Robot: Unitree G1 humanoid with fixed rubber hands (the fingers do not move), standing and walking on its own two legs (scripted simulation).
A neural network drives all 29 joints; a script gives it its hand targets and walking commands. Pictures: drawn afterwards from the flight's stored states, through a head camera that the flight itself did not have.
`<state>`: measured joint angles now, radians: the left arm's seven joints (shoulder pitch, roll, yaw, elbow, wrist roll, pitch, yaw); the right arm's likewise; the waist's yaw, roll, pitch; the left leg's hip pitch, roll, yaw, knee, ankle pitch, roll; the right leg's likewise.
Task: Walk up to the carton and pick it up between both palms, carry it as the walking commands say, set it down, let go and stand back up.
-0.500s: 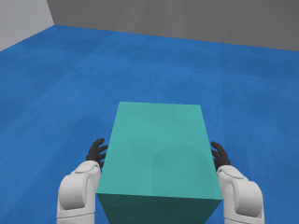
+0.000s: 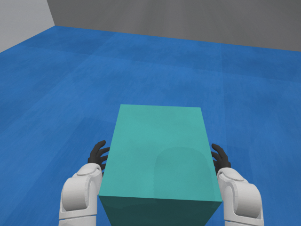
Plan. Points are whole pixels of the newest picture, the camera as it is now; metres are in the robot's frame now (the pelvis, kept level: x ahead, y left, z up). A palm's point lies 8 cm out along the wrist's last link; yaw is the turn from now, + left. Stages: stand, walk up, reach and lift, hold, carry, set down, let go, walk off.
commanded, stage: carry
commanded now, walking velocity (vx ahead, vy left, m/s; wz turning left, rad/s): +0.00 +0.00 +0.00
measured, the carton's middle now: (157, 174) +0.29 +0.00 +0.00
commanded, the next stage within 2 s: none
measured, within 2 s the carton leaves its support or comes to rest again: neither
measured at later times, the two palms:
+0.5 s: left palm (94, 172) +0.25 +0.16 +0.07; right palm (223, 176) +0.26 -0.15 +0.07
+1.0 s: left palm (149, 210) +0.19 +0.02 +0.04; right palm out of the picture +0.08 -0.27 +0.03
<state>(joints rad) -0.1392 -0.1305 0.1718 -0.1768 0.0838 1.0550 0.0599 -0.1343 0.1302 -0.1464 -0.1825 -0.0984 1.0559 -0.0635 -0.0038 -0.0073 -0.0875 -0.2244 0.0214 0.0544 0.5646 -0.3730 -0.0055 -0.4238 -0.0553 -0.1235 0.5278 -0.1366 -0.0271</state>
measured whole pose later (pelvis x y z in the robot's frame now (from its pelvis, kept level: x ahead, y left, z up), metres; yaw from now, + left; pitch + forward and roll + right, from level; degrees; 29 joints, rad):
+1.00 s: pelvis -0.12 -0.03 -0.02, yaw -20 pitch +2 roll +4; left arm -0.16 -0.13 0.17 -0.38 0.06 1.18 0.07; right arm -0.16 0.13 -0.13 -0.38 -0.07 1.18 -0.09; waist -0.01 -0.06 0.11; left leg -0.46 0.05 0.07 1.04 -0.50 -0.04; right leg -0.58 0.06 -0.04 0.48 0.05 -0.02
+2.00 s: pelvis -0.50 +0.05 -0.04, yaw -77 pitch +1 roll -1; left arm -0.18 -0.14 0.14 -0.35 0.07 1.16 0.07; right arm -0.18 0.12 -0.16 -0.39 -0.09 1.19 -0.06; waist 0.07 0.08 0.02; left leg -0.53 0.27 0.06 1.07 -0.62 -0.12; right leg -0.50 0.00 -0.02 0.83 -0.38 0.01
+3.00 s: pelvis -0.57 +0.44 +0.01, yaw -137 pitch +3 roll +1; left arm -0.08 -0.13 0.12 -0.45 0.10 1.19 0.07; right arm -0.09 0.13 -0.11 -0.40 -0.05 1.16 -0.07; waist -0.03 -0.07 -0.03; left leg -0.24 0.06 0.15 0.45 -0.23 0.01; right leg -0.62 0.17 0.06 0.74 -0.29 0.13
